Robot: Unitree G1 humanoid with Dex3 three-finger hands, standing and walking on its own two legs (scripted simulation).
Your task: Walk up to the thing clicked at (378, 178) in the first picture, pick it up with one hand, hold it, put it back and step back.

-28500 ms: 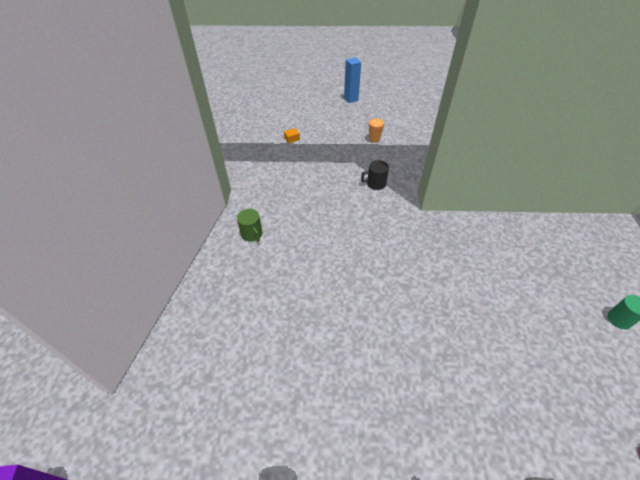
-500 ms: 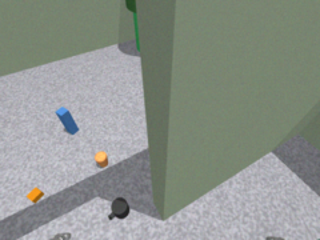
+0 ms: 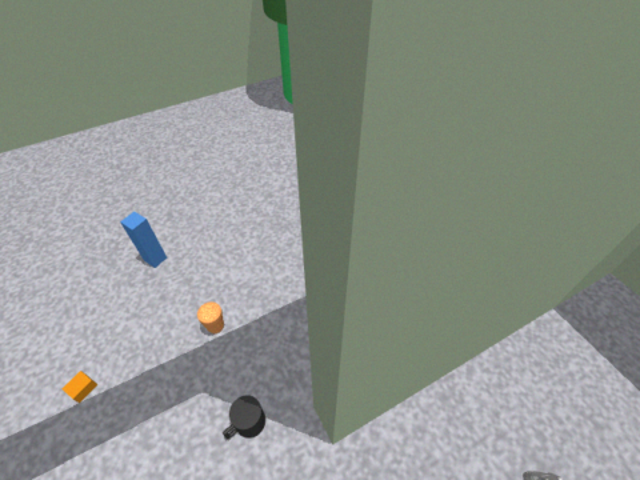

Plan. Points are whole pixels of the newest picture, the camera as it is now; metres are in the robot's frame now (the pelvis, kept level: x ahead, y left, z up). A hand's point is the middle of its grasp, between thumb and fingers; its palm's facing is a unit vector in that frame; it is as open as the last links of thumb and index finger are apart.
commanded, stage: walk up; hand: left
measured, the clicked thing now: (243, 421) +0.35 +0.25 -0.73
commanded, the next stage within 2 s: stand in 0.02 s
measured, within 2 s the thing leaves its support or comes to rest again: neither
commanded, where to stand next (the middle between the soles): +0.04 +0.00 m, yaw +0 degrees
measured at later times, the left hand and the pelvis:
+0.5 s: hand out of the picture +0.08 +0.25 -0.15, palm faces -0.01 -0.94 -0.34, open 7.4 cm; pelvis +0.01 +0.00 +0.00, yaw +0 degrees
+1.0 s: hand out of the picture +0.08 +0.25 -0.16, palm faces -0.02 -0.94 -0.34, open 7.4 cm; pelvis +0.01 +0.00 +0.00, yaw +0 degrees
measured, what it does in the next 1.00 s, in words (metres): stands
